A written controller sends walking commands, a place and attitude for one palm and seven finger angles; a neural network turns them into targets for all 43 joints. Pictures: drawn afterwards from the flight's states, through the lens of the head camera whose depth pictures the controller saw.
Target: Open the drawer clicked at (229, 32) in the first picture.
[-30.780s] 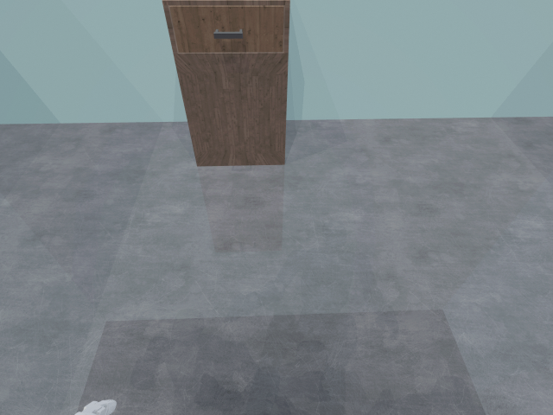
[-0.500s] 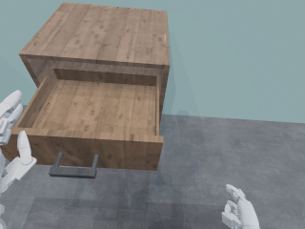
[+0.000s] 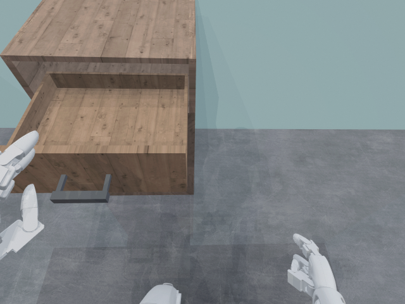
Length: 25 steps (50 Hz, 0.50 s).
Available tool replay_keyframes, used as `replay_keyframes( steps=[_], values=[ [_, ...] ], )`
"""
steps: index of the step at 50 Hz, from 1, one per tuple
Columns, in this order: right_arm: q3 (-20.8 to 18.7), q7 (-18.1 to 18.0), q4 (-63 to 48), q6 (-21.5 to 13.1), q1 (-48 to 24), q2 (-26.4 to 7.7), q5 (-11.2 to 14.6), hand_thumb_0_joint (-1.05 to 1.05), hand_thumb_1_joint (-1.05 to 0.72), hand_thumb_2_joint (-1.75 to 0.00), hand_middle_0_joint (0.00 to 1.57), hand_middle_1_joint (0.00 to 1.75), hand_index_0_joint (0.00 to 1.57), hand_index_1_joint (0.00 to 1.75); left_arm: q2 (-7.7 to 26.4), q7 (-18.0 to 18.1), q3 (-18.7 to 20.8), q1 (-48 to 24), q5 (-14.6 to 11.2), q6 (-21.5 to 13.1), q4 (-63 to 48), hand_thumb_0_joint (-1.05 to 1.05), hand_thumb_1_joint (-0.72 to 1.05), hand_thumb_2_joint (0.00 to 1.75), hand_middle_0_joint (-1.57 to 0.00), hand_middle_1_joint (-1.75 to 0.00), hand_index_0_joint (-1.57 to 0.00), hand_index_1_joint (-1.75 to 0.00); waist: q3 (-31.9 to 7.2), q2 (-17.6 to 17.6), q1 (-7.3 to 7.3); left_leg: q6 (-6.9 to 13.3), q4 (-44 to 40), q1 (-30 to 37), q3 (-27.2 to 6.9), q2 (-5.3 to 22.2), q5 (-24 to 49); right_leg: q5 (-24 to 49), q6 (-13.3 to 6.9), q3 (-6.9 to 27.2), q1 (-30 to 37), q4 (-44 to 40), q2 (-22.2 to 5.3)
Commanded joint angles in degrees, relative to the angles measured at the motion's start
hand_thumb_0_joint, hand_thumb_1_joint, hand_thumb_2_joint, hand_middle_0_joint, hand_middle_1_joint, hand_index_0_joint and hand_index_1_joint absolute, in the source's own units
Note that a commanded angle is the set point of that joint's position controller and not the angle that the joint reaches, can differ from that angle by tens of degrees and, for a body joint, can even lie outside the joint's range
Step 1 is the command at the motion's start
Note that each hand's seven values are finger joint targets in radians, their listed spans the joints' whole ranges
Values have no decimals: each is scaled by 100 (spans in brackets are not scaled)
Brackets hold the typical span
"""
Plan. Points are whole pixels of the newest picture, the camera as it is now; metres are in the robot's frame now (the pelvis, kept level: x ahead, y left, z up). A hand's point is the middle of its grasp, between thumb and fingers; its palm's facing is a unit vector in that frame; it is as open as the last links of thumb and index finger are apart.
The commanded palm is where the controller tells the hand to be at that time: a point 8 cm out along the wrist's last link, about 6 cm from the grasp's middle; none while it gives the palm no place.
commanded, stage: step back with the hand held close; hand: left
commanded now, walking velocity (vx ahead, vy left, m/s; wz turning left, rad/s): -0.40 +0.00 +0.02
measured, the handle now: (83, 188) +0.35 +0.29 -0.04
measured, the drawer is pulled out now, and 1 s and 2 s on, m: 0.30 0.30 0.30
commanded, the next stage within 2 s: stop stepping back and stand still in 0.12 s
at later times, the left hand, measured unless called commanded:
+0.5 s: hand out of the picture +0.05 +0.21 +0.18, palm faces +0.41 -0.78 -0.48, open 7.4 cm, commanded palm -0.01 +0.26 +0.17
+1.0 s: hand out of the picture +0.01 +0.21 +0.16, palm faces +0.48 -0.76 -0.44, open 7.4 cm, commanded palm -0.06 +0.24 +0.17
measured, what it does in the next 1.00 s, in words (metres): walks backwards: left foot, then left foot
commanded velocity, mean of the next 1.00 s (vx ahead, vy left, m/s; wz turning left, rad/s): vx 0.07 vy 0.03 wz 0.00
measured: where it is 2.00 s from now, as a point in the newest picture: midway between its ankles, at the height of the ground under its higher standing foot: outside the picture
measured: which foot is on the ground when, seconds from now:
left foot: up 0.00-0.14, down 0.16-0.40, up 0.42-0.66, down 0.68-0.90, up 0.92-1.00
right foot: down 0.00-0.68, up 0.70-0.86, down 0.88-1.00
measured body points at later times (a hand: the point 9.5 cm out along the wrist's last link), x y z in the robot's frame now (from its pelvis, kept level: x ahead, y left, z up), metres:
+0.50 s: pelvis -0.13 -0.03 -0.01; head -0.12 -0.04 +0.44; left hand +0.02 +0.25 +0.20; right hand +0.05 -0.23 -0.10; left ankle -0.13 +0.10 -0.69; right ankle -0.08 -0.11 -0.74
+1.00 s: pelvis -0.17 -0.05 -0.01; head -0.17 -0.06 +0.44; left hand -0.02 +0.25 +0.18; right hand +0.01 -0.27 -0.11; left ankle -0.22 +0.07 -0.71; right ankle -0.13 -0.13 -0.74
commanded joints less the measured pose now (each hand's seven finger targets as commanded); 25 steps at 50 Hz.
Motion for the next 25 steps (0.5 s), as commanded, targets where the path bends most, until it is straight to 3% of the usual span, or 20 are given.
replay_keyframes(
  steps=[1,3,5,6,7,8,9,10,11,12,15,16,17,18,19,20,21,22,23,25],
  values=[
    [12,-241,-1050,-57,-1115,-198,-122,0,-90,-90,20,30,20,30,319,346,678,84,112,-188,-330,0,90,90,-20,-30,-20,-30,-583,-376,23,24,125,-299,-78,249,-937,6388,-635,549,886,76,-1821],
    [-56,-336,-1036,-12,-854,-434,-187,0,-90,-90,20,30,20,30,387,448,700,-247,181,-138,-446,0,90,90,-20,-30,-20,-30,-651,-345,-101,-20,-1607,265,15,324,-334,6235,-458,508,1052,318,-1486],
    [-135,-336,-993,26,-580,-508,-174,0,-90,-90,20,30,20,30,305,490,514,-96,196,-55,-656,0,90,90,-20,-30,-20,-30,-1033,-206,-136,-62,-3354,1094,314,208,1102,5440,-279,429,1173,542,-1231],
    [-221,-361,-945,41,-600,-567,-138,0,-90,-90,20,30,20,30,388,515,446,-95,184,-18,-880,0,90,90,-20,-30,-20,-30,-1141,-24,-150,-52,-4041,1691,433,306,1995,4977,-142,385,1051,723,-1127],
    [-297,-337,-946,31,-386,-598,-144,0,-90,-90,20,30,20,30,291,533,329,-135,161,-47,-1179,0,90,90,-20,-30,-20,-30,-1308,266,-92,46,-4430,2228,298,659,3197,3855,42,208,839,950,-887],
    [-433,-300,-986,-82,-334,-747,-138,0,-90,-90,20,30,20,30,450,554,316,-451,162,-141,-1652,0,90,90,-20,-30,-20,-30,-1352,803,-10,352,-4117,2895,-457,1539,5502,1987,283,139,-68,1238,-556],
    [-551,-204,-980,-222,-238,-778,-120,0,-90,-90,20,30,20,30,495,563,447,-359,185,-206,-1767,0,90,90,-20,-30,-20,-30,-1660,1273,69,630,-3555,3548,-815,2162,7100,-5,280,241,-857,1616,-415],
    [-604,-90,-944,-399,-67,-818,-65,0,-90,-90,20,30,20,30,383,494,399,-224,143,-289,-1812,0,90,90,-20,-30,-20,-30,-1645,1230,60,742,-3603,3826,-672,2315,7306,-867,193,234,-1150,2011,-231],
    [-568,-87,-838,-514,-253,-636,-133,0,-90,-90,20,30,20,30,553,547,700,164,171,-233,-1526,0,90,90,-20,-30,-20,-30,-1750,1657,172,815,-3376,3981,-694,2266,7785,-1136,238,209,-1529,2127,-141],
    [-469,-45,-935,-502,-228,-600,-228,0,-90,-90,20,30,20,30,590,509,720,197,193,-188,-1874,0,90,90,-20,-30,-20,-30,-1727,1904,106,843,-3516,3349,-766,2127,6926,-1176,282,176,-1117,2367,-212],
    [-373,40,-959,-544,-239,-668,-98,0,-90,-90,20,30,20,30,504,571,747,113,126,-25,-1900,0,90,90,-20,-30,-20,-30,-1138,1680,66,698,-3694,2592,-319,1667,4656,-563,317,-37,-587,1532,-161],
    [-363,21,-996,-558,-211,-715,-81,0,-90,-90,20,30,20,30,587,587,837,33,86,36,-1873,0,90,90,-20,-30,-20,-30,-1078,1412,67,630,-3718,2225,-237,1580,3629,-446,345,-106,-158,1023,-161],
    [-289,2,-1011,-556,-248,-742,-55,0,-90,-90,20,30,20,30,513,582,767,-8,63,60,-1576,0,90,90,-20,-30,-20,-30,-833,1190,71,579,-3732,1534,-291,1450,2247,-142,364,-103,414,473,-195],
    [-250,-11,-991,-532,-252,-745,-34,0,-90,-90,20,30,20,30,467,576,755,-82,62,64,-1193,0,90,90,-20,-30,-20,-30,-596,848,50,478,-3698,1001,-117,1206,703,213,393,-142,810,-18,-255],
    [-258,-31,-945,-496,-235,-707,-32,0,-90,-90,20,30,20,30,541,573,776,-156,70,40,-871,0,90,90,-20,-30,-20,-30,-478,202,-26,327,-3198,868,107,852,-201,107,302,204,752,-528,-552],
    [-276,-46,-947,-409,-248,-710,-60,0,-90,-90,20,30,20,30,614,566,805,-243,81,62,-597,0,90,90,-20,-30,-20,-30,-320,-457,-86,179,-2098,970,213,403,-231,-970,-46,1274,-38,-1269,-1188],
    [-326,-75,-891,-335,-188,-781,-57,0,-90,-90,20,30,20,30,546,534,704,-403,66,136,-336,0,90,90,-20,-30,-20,-30,-203,-1044,-68,99,-869,1232,192,132,-205,-2444,-380,2285,-1168,-2026,-1870],
    [-421,-89,-761,-239,-94,-846,-58,0,-90,-90,20,30,20,30,371,463,438,-538,99,173,-98,0,90,90,-20,-30,-20,-30,4,-1120,-111,148,59,1198,58,152,74,-2710,-364,2331,-1664,-2198,-2021],
    [-396,-80,-716,-191,-119,-838,-91,0,-90,-90,20,30,20,30,279,382,350,-621,107,163,70,0,90,90,-20,-30,-20,-30,0,-1061,-200,153,451,1134,3,168,385,-2473,-281,1963,-1828,-2056,-1903],
    [-277,-74,-690,-167,-204,-750,-153,0,-90,-90,20,30,20,30,301,325,355,-597,128,114,330,0,90,90,-20,-30,-20,-30,-287,-876,-220,142,-16,1349,204,270,730,-2054,-217,1036,-1805,-1760,-1589]
  ],
)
